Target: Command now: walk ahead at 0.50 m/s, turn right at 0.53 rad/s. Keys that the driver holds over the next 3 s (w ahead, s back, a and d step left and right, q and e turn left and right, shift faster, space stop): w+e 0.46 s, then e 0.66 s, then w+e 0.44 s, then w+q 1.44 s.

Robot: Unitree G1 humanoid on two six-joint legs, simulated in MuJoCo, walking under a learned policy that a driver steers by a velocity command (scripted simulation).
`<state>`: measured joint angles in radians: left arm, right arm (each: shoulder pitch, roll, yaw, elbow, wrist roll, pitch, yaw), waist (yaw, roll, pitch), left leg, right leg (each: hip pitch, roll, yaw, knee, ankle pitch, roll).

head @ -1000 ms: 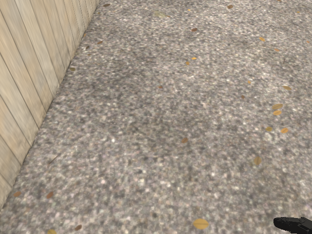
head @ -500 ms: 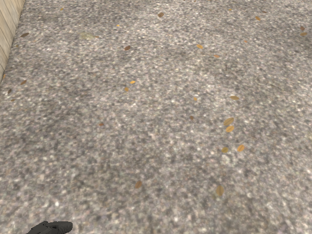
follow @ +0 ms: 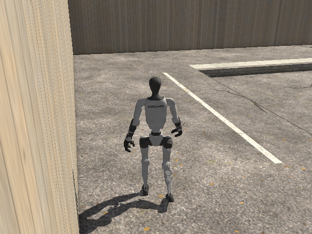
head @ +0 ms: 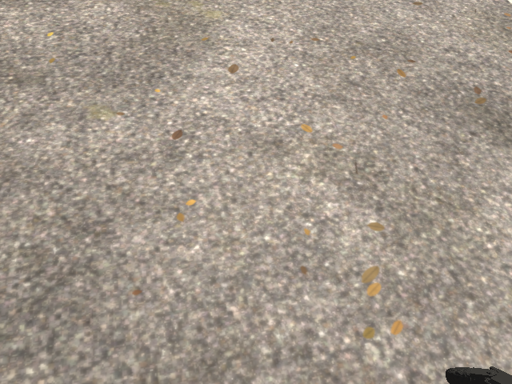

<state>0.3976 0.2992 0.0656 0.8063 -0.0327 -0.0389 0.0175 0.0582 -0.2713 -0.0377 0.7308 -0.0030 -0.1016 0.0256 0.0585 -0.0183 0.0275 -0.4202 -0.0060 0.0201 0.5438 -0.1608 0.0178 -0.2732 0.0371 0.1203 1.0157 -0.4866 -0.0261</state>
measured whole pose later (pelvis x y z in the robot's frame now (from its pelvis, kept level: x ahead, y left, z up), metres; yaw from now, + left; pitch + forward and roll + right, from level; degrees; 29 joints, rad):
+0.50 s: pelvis +0.25 -0.07 -0.01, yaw -18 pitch +1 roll +1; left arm 0.11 0.30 0.08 0.63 -0.02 -0.02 -0.04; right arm 0.26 -0.32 -0.07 0.85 0.02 -0.06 0.00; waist -0.04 0.00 0.08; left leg -0.19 0.07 0.07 1.04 -0.52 -0.04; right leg -0.48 0.03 -0.03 0.64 -0.18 -0.10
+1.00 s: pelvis +0.44 -0.11 +0.00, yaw -37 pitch +2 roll +0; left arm 0.21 0.33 0.08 0.67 -0.02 0.04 0.04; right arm 0.07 -0.27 -0.04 0.70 -0.02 -0.03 -0.01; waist 0.03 -0.02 0.05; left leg -0.40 -0.02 0.00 0.51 -0.14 0.02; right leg -0.41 0.12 0.14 1.09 -0.57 0.04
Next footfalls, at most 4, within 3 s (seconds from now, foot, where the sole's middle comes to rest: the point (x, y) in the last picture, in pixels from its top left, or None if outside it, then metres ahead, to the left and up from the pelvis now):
0.44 right None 0.36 -0.19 -0.76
0.90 left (314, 334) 0.61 -0.10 -0.76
1.32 right None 0.38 -0.25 -0.76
1.78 left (418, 290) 0.75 -0.39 -0.76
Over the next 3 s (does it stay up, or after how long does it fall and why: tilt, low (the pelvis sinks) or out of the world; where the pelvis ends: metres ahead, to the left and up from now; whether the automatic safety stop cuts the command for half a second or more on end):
stays up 1.09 -0.73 0.02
